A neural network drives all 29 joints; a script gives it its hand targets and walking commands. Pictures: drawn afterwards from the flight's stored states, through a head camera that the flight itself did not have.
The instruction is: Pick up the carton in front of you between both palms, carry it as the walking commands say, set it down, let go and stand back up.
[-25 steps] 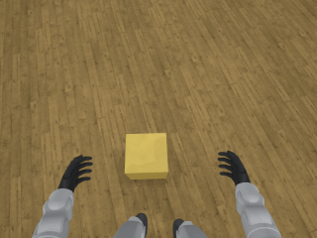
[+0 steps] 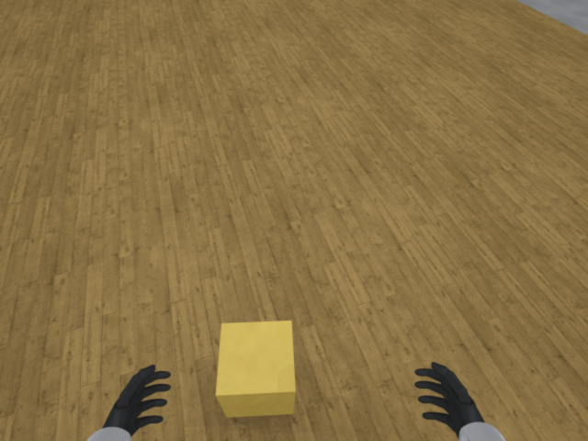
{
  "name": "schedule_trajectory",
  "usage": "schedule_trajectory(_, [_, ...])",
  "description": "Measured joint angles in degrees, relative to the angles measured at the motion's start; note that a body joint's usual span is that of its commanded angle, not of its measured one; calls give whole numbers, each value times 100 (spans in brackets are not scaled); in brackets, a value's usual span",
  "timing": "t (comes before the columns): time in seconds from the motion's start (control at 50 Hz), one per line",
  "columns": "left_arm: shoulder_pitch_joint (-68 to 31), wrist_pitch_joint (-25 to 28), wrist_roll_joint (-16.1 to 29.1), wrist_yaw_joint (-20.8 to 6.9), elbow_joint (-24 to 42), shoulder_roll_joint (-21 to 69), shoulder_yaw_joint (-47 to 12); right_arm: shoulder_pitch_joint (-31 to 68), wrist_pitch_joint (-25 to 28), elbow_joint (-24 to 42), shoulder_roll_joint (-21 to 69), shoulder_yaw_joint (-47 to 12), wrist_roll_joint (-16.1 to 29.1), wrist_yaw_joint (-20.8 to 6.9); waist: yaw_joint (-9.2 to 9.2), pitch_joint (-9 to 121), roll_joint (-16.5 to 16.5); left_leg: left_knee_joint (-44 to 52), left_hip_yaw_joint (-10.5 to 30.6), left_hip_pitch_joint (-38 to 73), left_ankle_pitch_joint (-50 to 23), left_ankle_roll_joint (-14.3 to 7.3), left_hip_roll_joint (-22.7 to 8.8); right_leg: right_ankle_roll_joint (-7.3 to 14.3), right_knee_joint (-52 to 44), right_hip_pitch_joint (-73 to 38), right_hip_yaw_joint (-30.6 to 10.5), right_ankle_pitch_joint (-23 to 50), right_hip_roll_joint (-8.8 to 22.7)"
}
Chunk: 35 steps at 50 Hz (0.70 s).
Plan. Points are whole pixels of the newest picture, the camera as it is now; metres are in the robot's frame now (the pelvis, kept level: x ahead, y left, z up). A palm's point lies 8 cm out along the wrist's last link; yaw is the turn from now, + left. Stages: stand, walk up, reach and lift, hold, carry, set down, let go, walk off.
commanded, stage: let go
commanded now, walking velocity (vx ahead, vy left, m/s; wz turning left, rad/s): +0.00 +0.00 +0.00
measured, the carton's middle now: (258, 370) +0.42 +0.09 -0.65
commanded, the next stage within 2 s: stand in 0.18 s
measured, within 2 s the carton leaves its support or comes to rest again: neither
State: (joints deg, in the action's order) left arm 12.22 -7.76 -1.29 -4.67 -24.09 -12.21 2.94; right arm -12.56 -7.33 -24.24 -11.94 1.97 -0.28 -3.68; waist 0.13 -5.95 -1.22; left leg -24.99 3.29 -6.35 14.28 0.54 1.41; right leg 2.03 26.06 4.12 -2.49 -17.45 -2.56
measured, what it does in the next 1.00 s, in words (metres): stands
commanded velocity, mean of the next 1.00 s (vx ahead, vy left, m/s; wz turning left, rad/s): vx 0.00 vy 0.00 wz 0.00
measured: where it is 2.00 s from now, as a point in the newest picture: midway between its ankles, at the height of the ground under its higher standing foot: outside the picture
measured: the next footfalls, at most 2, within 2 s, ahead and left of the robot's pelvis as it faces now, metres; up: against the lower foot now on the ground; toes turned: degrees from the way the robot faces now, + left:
none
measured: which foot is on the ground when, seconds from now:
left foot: down 0.00-1.00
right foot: down 0.00-1.00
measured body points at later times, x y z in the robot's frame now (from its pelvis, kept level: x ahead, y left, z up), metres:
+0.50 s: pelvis +0.01 +0.02 +0.00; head +0.02 +0.03 +0.45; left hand +0.16 +0.31 -0.10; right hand +0.16 -0.28 -0.09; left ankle +0.00 +0.13 -0.74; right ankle -0.03 -0.10 -0.74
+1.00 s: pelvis +0.01 +0.02 +0.00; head +0.01 +0.03 +0.45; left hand +0.14 +0.32 -0.11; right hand +0.13 -0.28 -0.10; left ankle +0.00 +0.13 -0.74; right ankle -0.03 -0.10 -0.74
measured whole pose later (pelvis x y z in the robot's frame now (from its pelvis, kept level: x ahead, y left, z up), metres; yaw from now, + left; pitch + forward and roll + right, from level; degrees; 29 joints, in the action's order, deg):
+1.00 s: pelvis +0.01 +0.02 +0.00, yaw -1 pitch -1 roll +0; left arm 9.9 -0.1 -1.5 1.3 -48.0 -20.5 1.3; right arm -7.9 0.6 -51.8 -19.8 1.2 -1.7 1.3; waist 0.1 -0.5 -1.1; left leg -24.5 1.4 -8.3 14.7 -1.4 2.2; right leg 0.2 23.9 5.7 -4.3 -16.7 -1.6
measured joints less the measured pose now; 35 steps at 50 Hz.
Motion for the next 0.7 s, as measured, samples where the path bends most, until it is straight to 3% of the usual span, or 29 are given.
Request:
schedule_trajectory(0.12, [26, -57, -8, 15, 25, 5, -13, 33, -69, 19, 25, 9, -27, 3, -10, -85, 25, 4, -14, 104, 14, -25, 18, -29, -29, -114, -14, 0, 20])
schedule_trajectory(0.18, [30, -288, -46, 152, 131, -40, -83, -20, 64, -90, -3, -11, 44, 106, -12, -21, 53, -94, 4, 31, 57, -49, 42, -48, 23, -73, 9, -30, 39])
schedule_trajectory(0.26, [-56, 105, -53, 435, -395, -304, -86, 71, 332, -833, -185, -70, -160, 349, -58, 346, 27, -350, -28, -361, 180, -53, 39, -77, 238, 310, -15, -128, 27])
schedule_trajectory(0.36, [-53, 447, -77, 489, -938, -607, 41, 163, 543, -1443, -485, 25, -209, 438, -57, 549, -7, -461, -65, -565, 262, -85, 20, -91, 264, 487, -52, -147, 6])
schedule_trajectory(0.7, [-130, 728, -56, 585, -1879, -767, -115, 429, 756, -2231, -714, -26, -173, 500, -17, 599, -31, -231, -168, -395, 229, -176, 70, -166, 30, 340, -161, -92, 72])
